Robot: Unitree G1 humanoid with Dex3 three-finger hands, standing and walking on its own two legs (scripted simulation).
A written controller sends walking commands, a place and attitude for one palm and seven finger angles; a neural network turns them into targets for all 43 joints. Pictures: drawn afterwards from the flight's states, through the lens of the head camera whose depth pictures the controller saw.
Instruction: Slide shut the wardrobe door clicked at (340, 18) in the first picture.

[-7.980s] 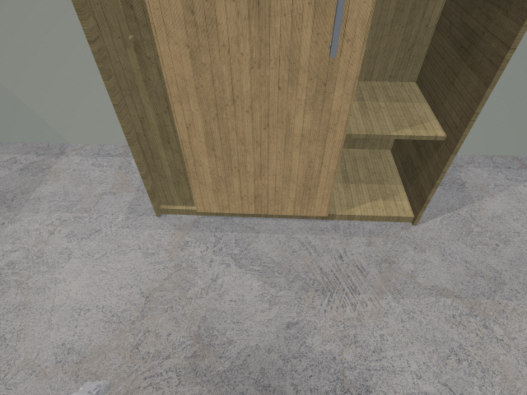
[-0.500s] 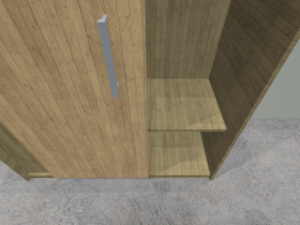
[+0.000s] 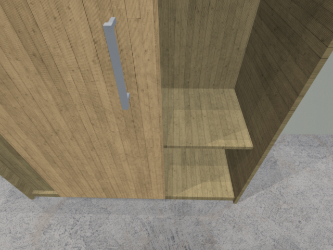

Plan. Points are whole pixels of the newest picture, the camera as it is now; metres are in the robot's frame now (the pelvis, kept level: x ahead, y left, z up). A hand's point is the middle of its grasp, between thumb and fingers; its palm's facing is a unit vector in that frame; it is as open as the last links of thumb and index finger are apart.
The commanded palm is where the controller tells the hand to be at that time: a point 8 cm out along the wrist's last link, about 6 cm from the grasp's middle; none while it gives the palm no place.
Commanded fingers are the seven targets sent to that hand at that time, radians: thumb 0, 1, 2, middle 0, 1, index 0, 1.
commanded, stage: come to a stop and stand still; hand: left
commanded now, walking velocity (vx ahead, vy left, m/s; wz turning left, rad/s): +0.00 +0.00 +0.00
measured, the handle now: (119, 68) +0.50 +0.16 +0.19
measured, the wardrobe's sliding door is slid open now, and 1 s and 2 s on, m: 0.42 0.42 0.42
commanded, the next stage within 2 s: look again from close up in 0.34 s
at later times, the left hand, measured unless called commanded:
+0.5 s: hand out of the picture -0.02 +0.16 -0.18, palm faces +0.05 -0.98 -0.19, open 7.4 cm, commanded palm none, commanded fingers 0.00 0.90 0.90 -0.20 -0.30 -0.20 -0.30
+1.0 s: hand out of the picture +0.00 +0.23 -0.18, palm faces +0.00 -0.98 -0.21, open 7.4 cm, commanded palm none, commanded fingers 0.00 0.90 0.90 -0.20 -0.30 -0.20 -0.30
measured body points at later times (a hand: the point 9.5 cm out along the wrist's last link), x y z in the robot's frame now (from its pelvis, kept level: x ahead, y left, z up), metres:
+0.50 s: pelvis +0.01 +0.00 +0.00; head +0.02 -0.01 +0.45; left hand -0.02 +0.21 -0.16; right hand +0.00 -0.21 -0.17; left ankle -0.01 +0.14 -0.73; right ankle -0.05 -0.07 -0.74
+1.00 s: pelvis +0.00 +0.06 +0.00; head +0.01 +0.05 +0.44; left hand +0.00 +0.28 -0.16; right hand -0.01 -0.16 -0.17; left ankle +0.00 +0.13 -0.74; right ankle -0.05 -0.07 -0.74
